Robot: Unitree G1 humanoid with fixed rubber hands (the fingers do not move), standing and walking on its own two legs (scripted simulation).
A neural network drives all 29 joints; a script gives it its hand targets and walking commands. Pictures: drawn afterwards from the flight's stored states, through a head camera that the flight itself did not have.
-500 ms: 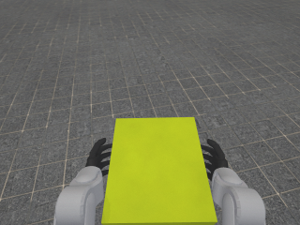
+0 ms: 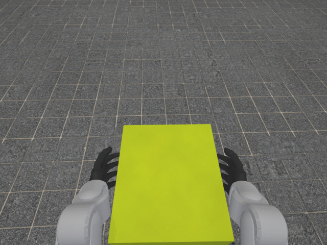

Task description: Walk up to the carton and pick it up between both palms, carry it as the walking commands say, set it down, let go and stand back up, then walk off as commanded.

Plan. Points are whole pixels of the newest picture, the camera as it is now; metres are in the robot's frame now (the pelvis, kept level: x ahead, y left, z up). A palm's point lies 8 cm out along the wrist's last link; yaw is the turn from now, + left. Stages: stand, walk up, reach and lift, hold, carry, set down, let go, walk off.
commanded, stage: carry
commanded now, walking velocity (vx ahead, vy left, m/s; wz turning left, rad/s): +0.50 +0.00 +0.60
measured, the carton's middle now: (167, 194) +0.24 -0.01 -0.01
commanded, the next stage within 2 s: none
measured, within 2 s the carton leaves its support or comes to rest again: neither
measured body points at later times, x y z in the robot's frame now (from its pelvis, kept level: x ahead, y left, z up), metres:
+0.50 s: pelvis +0.33 +0.01 +0.00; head +0.34 +0.00 +0.45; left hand +0.50 +0.24 +0.09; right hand +0.62 -0.02 +0.08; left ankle +0.38 +0.16 -0.71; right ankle +0.27 -0.14 -0.74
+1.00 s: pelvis +0.65 +0.16 -0.01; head +0.66 +0.18 +0.44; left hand +0.77 +0.43 +0.08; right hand +0.94 +0.19 +0.08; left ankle +0.48 +0.17 -0.74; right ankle +0.80 +0.15 -0.74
